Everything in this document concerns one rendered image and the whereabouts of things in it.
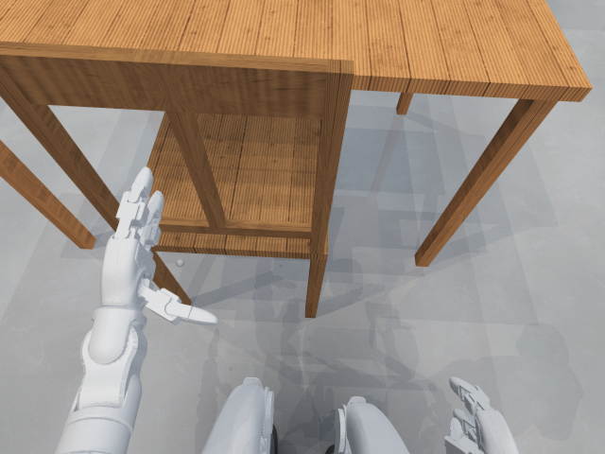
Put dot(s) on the robot thigh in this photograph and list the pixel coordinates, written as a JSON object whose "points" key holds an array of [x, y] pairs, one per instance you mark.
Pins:
{"points": [[246, 416], [361, 428]]}

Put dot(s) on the table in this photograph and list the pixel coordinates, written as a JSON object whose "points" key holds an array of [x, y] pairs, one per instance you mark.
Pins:
{"points": [[490, 48]]}

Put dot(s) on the left robot forearm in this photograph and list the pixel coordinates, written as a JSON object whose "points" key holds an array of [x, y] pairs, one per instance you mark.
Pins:
{"points": [[102, 417]]}

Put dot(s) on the robot left thigh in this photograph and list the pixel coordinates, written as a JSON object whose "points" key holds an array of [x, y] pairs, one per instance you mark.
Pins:
{"points": [[246, 416]]}

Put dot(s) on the left robot hand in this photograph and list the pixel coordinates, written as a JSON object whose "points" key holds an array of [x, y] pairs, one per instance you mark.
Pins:
{"points": [[128, 257]]}

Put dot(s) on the chair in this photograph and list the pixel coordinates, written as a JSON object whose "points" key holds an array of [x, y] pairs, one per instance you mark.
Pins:
{"points": [[246, 156]]}

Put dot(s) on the right robot hand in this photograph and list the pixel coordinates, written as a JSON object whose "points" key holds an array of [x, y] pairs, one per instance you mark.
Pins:
{"points": [[488, 432]]}

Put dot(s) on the robot right thigh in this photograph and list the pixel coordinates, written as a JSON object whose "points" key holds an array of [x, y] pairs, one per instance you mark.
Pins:
{"points": [[361, 428]]}

